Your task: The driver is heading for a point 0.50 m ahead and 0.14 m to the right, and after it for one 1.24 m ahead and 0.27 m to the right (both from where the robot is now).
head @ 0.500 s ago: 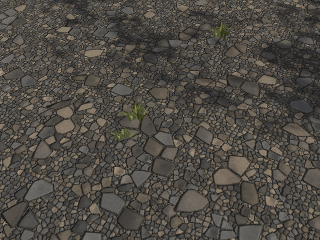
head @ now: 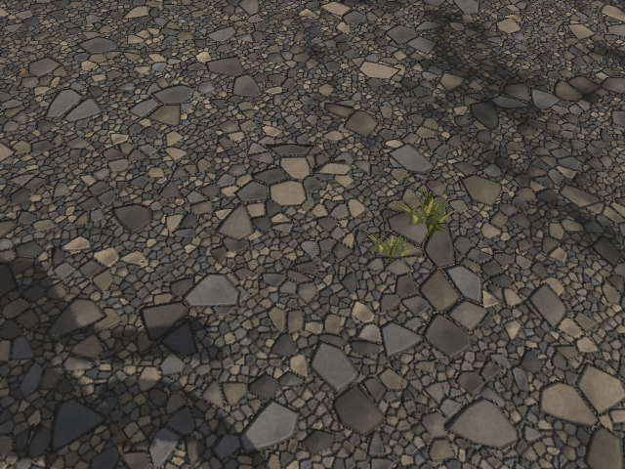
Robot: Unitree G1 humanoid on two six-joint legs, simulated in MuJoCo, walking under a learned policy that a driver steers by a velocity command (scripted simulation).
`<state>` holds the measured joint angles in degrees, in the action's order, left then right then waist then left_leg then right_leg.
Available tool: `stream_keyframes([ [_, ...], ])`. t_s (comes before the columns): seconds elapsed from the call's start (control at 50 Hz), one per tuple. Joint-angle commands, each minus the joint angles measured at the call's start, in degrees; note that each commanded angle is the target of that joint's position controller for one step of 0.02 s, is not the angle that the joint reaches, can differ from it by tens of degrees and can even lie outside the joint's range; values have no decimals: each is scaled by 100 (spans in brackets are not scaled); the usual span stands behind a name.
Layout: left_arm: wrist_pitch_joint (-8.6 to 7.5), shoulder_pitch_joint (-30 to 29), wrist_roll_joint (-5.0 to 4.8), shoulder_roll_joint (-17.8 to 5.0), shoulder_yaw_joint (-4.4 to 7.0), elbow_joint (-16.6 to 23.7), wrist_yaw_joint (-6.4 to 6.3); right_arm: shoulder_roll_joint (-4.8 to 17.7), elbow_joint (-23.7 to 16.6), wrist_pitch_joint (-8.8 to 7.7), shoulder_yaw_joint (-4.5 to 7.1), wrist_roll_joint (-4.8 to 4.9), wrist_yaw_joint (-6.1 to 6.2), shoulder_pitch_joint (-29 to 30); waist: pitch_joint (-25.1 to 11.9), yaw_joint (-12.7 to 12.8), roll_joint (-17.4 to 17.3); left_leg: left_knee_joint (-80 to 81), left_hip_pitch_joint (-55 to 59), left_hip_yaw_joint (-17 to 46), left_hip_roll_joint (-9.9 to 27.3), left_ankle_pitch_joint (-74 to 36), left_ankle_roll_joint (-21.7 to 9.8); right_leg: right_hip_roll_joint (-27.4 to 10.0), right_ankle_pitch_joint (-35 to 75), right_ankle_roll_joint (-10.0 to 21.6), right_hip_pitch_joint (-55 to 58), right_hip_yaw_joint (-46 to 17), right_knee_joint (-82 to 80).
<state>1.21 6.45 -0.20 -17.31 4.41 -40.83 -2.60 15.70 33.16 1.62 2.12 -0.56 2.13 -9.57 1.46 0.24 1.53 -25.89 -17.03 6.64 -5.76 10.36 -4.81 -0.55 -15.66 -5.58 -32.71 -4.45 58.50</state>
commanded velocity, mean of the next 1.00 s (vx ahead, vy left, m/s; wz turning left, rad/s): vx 0.25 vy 0.00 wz -0.10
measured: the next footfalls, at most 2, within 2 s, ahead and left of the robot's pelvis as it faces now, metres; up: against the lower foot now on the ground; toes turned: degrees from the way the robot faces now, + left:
right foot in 0.48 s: +0.25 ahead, -0.29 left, +0.00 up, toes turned -23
left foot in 1.18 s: +0.32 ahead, -0.09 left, +0.00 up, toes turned +9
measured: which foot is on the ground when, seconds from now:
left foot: down 0.00-0.46, up 0.48-1.00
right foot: up 0.00-0.46, down 0.48-1.00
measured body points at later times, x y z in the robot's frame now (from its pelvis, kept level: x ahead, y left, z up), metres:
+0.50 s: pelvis +0.14 -0.14 -0.03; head +0.17 -0.17 +0.41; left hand +0.41 +0.06 -0.10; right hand +0.11 -0.45 -0.15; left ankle +0.03 +0.06 -0.72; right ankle +0.22 -0.27 -0.75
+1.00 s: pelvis +0.24 -0.22 +0.00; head +0.27 -0.23 +0.45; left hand +0.44 +0.02 -0.09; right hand +0.32 -0.51 -0.11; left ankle +0.31 -0.07 -0.69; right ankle +0.22 -0.27 -0.74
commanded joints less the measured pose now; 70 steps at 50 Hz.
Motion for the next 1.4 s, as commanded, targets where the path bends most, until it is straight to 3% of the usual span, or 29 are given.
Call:
stream_keyframes([
  [0.02, -88, 60, -72, -321, 0, 271, 88, 847, -130, -106, 224, -46, -43, -402, -701, -346, -1200, 1277, 772, 1207, 1490, 1491, -624, -180, 242, 19, 135, 333, -529],
  [0.04, -139, -79, -144, -525, 41, 383, 107, 1116, -76, -149, 304, -62, -75, -477, -420, -450, -1338, 1550, 825, 1655, 1772, 2437, -766, -256, 176, 113, -249, 264, -527],
  [0.08, -259, -195, -217, -685, 90, 450, 124, 1107, 19, -295, 313, -67, -86, -539, -21, -513, -1104, 1793, 1267, 2091, 2151, 3098, -821, -358, 132, 319, -1076, 1, -589],
  [0.2, -463, 221, -180, -429, 125, 413, 212, 833, 292, -707, 315, 39, -123, -546, -96, -377, -745, 1907, 2167, 1179, 2315, 2124, -601, -513, 594, 434, -2166, -285, -45],
  [0.22, -252, 92, 446, -448, 128, 375, 499, 882, 402, -617, 298, -205, -179, -912, -168, -442, -298, 2077, 1745, 709, 2164, 2176, -517, -194, 386, 421, -1711, 111, 83],
  [0.24, -149, 61, 405, -347, 125, 462, 646, 924, 412, -603, 326, -229, -218, -829, 7, -372, -601, 2107, 1548, 402, 2106, 2026, -441, -266, 505, 423, -1690, 183, 63],
  [0.26, -282, 326, -276, -256, 98, 495, 461, 895, 346, -680, 348, 39, -194, -448, 111, -253, -1014, 2016, 1760, 371, 2195, 1456, -537, -665, 794, 413, -1920, -73, -116],
  [0.32, -394, -26, -143, -196, -8, 681, 431, 907, 517, -628, 373, 21, -155, -471, 276, -373, -477, 1802, 1736, -431, 2267, -140, -522, -796, 986, 374, -1599, 118, -872],
  [0.4, -314, 80, -142, -391, 40, 864, 571, 1217, 589, -478, 480, 121, -150, -204, 244, -289, -746, 1236, 1100, -1286, 2100, -1252, -196, -560, 1054, 565, -154, 770, -1624],
  [0.46, -207, 1544, -86, -968, 377, 573, 485, 1139, 598, -427, 476, 314, -154, -105, -615, 506, -352, -1333, 808, -1820, 1664, -3343, 316, 360, 1153, 1055, 2001, 1216, -2344],
  [0.48, -176, 2212, -110, -1278, 497, 466, 335, 759, 622, -490, 331, 150, -213, -519, -968, 737, 578, -3103, -570, -1730, 1323, -914, 687, -4, 2232, 1384, 3606, 371, -2678],
  [0.5, -189, 1826, -57, -1831, 417, 840, 233, 24, 523, -542, 68, -298, -314, -1268, -1583, -74, 2127, -5301, -2130, -1257, 607, 3342, 972, -1692, 4570, 2216, 4634, -2101, -2374],
  [0.52, -250, 1697, 52, -1519, 307, 1299, 322, 784, 671, -594, 162, 55, -347, -1347, -3105, 409, 1216, -6045, -2135, -143, 504, 3004, 931, -2563, 2854, 2941, 4784, -3662, -3473],
  [0.54, -289, 1649, 57, -1131, 198, 1039, 404, 1158, 740, -531, 293, 317, -317, -650, -2375, 539, 290, -5858, -2372, -239, 782, 2249, 810, -2248, 1925, 2542, 4190, -2961, -3761],
  [0.56, -309, 1361, -21, -930, 122, 906, 400, 986, 647, -459, 239, 294, -233, -403, -1552, 351, 167, -5331, -2570, -423, 1060, 1750, 706, -2003, 1385, 2208, 3409, -2229, -3780],
  [0.6, -373, 787, 80, -641, -18, 859, 361, 882, 800, -252, 227, 186, -103, -486, -996, 18, 331, -4836, -1737, -269, 1315, 1230, 678, -1629, 1765, 1936, 2026, -1235, -3967],
  [0.66, -565, 391, 278, -410, -80, 734, 274, 784, 1080, -119, 294, 203, -31, -963, -890, -226, 341, -4503, -1098, -71, 1080, 637, 815, -1438, 2794, 1847, 1547, -157, -4257],
  [0.84, -241, 80, 180, -351, -14, 602, -91, 595, 558, 97, 435, 151, -62, -446, -284, -44, 304, -3583, -2249, -365, 1243, -30, 1203, -1573, 1744, 1695, 2659, 774, -4630],
  [0.98, -45, 63, 119, -633, 175, 499, 35, 371, 21, 171, 364, 153, -284, 76, -181, 171, 242, -2556, -2144, -866, 1372, 485, 1019, -1894, 2888, 1889, 3317, 1289, -4185],
  [1.1, 23, -50, -81, -867, 308, 452, 230, 462, -234, 311, 411, 267, -475, 256, -489, 69, 419, -1541, -1253, -1377, 1032, 1022, 599, -2060, 4243, 1597, 3674, 1728, -3363],
  [1.16, 23, -53, -235, -884, 326, 266, 280, 820, -103, 301, 621, 254, -386, -533, -851, -556, 250, 24, 440, -1392, 597, -191, 39, -1695, 4619, 955, 3122, 2184, -1917],
  [1.18, -34, -13, -122, -807, 319, 354, 293, 1481, -46, 251, 852, 238, -241, -1074, -1120, -756, -618, 164, 1893, -186, 1197, -3043, -430, -1186, 2650, 513, 1710, 2228, -526],
  [1.2, -176, -367, 179, -369, 184, 862, 265, 2236, -97, 215, 978, 67, -217, -876, -1400, -345, -2064, -128, 3005, 2220, 2522, -5183, -1735, -34, -2230, -7, -596, 1853, 1076],
  [1.22, -230, -638, 221, -596, 212, 796, 274, 1816, -248, 43, 853, -34, -298, -811, -2119, -645, -1131, 110, 3081, 2458, 2760, -4589, -2032, -26, -2570, -15, -835, 324, 1805],
  [1.24, -249, -797, 60, -677, 234, 866, 284, 1615, -182, -67, 771, 47, -299, -563, -1706, -488, -804, 250, 2771, 1854, 2545, -3865, -1737, -128, -2084, 122, -1063, 73, 1733],
  [1.26, -268, -690, 41, -603, 227, 796, 239, 1470, -175, -104, 739, 206, -251, -218, -1179, -215, -502, 322, 2325, 1438, 2112, -3057, -1327, -215, -1579, 212, -1141, 12, 1243],
  [1.28, -273, -615, 112, -697, 262, 770, 174, 1279, -256, -72, 678, 310, -185, 163, -799, -39, -404, 393, 1864, 1279, 1911, -2677, -1081, -224, -1146, 223, -1139, 3, 798],
  [1.32, -239, -224, 117, -671, 264, 568, 168, 1152, -411, -22, 591, 190, -55, 570, -813, 201, -507, 402, 1286, 905, 1758, -3015, -966, -89, -644, 131, -522, 166, 334],
  [1.4, -159, 28, 23, -216, 41, 333, 224, 942, -185, -22, 461, 51, 0, 342, -1145, -50, -810, 132, 856, 285, 1614, -3025, -803, -172, -249, 51, 660, 423, -878],
])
